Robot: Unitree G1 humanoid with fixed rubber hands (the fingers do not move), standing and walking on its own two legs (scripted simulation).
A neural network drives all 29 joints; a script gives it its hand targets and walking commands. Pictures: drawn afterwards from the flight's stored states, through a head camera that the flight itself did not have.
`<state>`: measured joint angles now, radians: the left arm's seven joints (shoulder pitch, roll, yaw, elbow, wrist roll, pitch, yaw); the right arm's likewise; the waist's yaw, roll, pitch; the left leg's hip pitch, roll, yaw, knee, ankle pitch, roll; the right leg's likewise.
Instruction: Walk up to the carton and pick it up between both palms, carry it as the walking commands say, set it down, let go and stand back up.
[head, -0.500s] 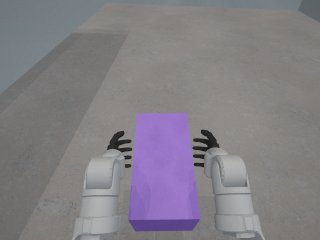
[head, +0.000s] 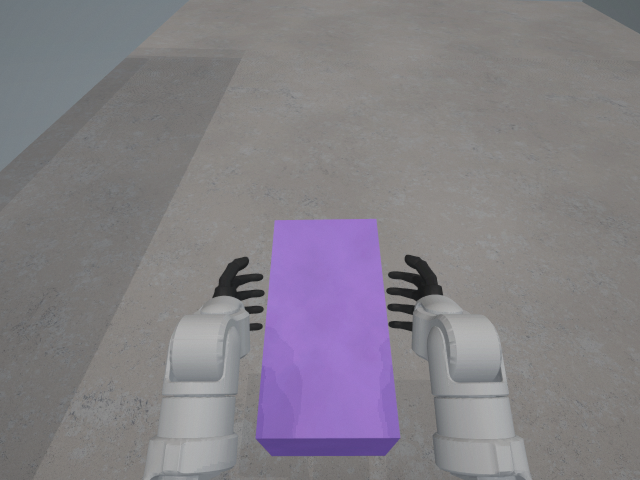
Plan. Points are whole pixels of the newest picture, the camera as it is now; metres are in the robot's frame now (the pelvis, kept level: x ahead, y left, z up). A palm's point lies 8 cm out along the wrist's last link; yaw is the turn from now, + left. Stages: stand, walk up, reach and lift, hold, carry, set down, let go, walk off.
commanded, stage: carry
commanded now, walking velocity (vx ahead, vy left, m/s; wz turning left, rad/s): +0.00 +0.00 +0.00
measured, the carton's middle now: (326, 331) +0.33 +0.00 +0.00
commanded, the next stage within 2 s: none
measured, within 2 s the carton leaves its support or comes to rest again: neither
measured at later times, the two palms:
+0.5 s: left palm (209, 313) +0.30 +0.15 +0.08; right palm (404, 302) +0.31 -0.09 +0.09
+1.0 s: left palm (217, 306) +0.31 +0.14 +0.09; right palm (412, 300) +0.31 -0.10 +0.09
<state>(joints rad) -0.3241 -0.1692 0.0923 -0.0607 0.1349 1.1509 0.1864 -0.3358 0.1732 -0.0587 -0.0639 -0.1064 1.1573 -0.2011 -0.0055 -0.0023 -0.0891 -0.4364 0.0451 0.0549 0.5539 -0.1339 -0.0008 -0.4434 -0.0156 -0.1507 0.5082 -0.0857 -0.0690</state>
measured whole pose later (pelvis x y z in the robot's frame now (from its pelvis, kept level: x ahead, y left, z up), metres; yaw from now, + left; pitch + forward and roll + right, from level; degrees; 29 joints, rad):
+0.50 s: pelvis +0.01 +0.02 +0.00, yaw +0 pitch +2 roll +0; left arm -0.32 -0.17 0.10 -0.04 0.14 1.16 0.19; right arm -0.36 0.18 -0.08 -0.01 -0.12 1.16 -0.20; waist 0.02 -0.02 -0.10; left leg -0.44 0.01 0.05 0.57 -0.16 0.02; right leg -0.45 -0.04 -0.13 0.53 -0.11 -0.04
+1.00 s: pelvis +0.02 +0.01 +0.00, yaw +0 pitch +1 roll +0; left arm -0.32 -0.17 0.10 -0.01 0.15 1.13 0.18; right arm -0.35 0.18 -0.07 0.00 -0.13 1.12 -0.18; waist 0.00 -0.01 -0.11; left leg -0.42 0.02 0.04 0.56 -0.17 0.01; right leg -0.43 -0.03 -0.13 0.51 -0.11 -0.05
